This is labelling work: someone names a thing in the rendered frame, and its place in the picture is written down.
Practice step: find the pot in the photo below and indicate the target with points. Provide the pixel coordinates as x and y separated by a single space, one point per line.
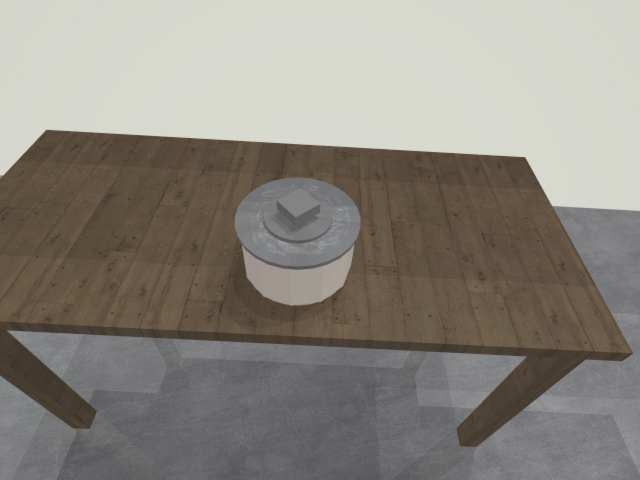
297 287

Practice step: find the table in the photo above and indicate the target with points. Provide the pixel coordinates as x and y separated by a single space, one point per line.
134 235

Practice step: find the knob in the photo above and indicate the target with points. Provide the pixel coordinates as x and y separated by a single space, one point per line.
298 206

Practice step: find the lid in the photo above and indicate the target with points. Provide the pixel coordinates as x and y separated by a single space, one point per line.
270 237

